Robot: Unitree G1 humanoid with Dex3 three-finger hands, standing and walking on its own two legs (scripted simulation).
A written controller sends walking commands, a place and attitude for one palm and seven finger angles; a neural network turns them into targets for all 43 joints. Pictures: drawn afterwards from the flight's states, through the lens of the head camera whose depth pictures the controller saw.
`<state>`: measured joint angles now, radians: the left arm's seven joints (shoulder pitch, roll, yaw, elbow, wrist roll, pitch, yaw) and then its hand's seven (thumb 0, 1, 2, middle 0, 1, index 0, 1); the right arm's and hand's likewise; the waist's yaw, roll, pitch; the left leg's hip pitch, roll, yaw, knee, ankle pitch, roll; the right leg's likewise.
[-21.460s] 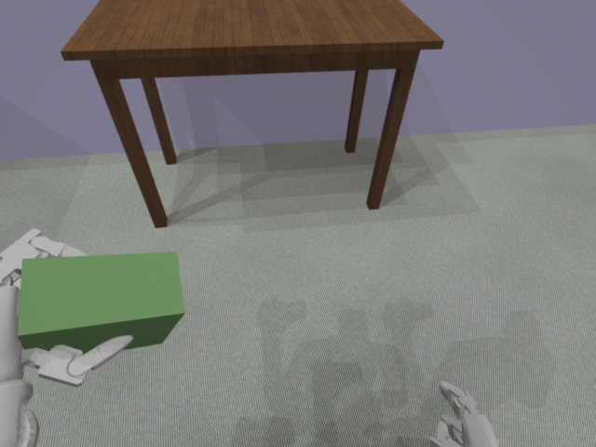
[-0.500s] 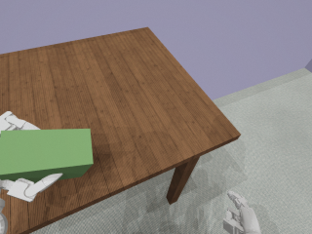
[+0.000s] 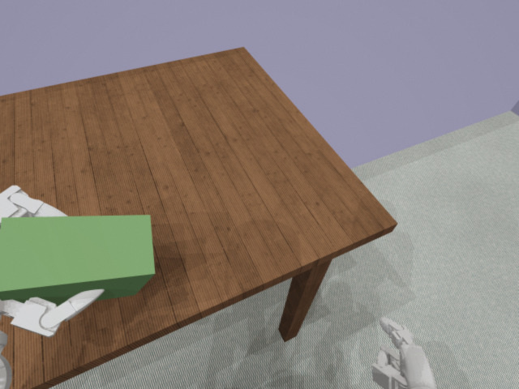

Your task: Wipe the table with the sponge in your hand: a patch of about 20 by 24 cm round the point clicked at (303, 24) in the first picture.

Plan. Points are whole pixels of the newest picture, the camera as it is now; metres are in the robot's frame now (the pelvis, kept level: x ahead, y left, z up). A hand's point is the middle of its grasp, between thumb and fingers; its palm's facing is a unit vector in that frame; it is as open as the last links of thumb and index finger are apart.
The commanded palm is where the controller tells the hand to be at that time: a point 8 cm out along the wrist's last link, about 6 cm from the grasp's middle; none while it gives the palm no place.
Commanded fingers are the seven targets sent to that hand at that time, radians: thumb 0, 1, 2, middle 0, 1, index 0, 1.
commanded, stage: shuffle to correct the standing spot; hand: left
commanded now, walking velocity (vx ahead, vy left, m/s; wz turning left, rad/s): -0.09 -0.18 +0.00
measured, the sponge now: (103, 262) +0.23 +0.20 +0.14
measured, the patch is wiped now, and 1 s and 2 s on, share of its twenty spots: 0.00 0.00 0.00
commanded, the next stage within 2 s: come to a stop and stand still in 1.44 s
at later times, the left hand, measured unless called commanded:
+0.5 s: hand (48, 263) +0.22 +0.24 +0.17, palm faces +0.35 -0.85 -0.40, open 10.1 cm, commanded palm +0.16 +0.28 +0.18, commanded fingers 0.00 0.10 1.30 -1.20 -1.60 -1.20 -1.60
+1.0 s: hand (51, 260) +0.22 +0.24 +0.16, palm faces +0.35 -0.85 -0.39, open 10.1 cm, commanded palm +0.16 +0.28 +0.18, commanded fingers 0.00 0.10 1.30 -1.20 -1.60 -1.20 -1.60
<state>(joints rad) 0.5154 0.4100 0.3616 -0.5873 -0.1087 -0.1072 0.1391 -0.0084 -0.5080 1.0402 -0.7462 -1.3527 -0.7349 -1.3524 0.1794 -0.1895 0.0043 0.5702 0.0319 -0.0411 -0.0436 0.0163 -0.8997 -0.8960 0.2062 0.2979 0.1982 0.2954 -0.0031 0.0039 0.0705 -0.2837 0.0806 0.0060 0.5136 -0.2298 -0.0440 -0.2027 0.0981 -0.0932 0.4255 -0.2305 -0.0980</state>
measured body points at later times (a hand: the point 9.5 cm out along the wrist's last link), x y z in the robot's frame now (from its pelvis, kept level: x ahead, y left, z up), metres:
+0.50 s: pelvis +0.00 +0.00 +0.00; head +0.03 +0.01 +0.45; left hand +0.19 +0.28 +0.19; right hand +0.17 -0.22 -0.09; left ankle +0.02 +0.15 -0.74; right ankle +0.00 -0.05 -0.74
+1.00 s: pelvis +0.00 +0.00 +0.00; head +0.03 +0.01 +0.45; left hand +0.19 +0.29 +0.18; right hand +0.17 -0.23 -0.08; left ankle +0.02 +0.15 -0.74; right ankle +0.00 -0.05 -0.74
